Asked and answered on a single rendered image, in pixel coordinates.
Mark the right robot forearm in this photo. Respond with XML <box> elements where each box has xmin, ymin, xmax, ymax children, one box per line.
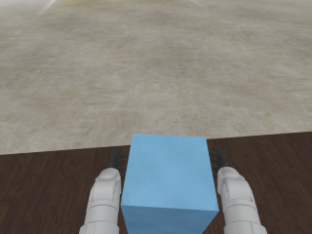
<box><xmin>216</xmin><ymin>167</ymin><xmax>267</xmax><ymax>234</ymax></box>

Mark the robot left hand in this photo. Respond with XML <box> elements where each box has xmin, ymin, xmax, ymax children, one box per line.
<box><xmin>106</xmin><ymin>147</ymin><xmax>130</xmax><ymax>180</ymax></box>

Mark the carton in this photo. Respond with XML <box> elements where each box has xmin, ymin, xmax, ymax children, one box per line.
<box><xmin>120</xmin><ymin>133</ymin><xmax>219</xmax><ymax>234</ymax></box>

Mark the left robot forearm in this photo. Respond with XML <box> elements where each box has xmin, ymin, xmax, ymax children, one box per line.
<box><xmin>79</xmin><ymin>168</ymin><xmax>122</xmax><ymax>234</ymax></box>

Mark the robot right hand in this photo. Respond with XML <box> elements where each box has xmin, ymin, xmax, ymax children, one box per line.
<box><xmin>209</xmin><ymin>145</ymin><xmax>231</xmax><ymax>179</ymax></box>

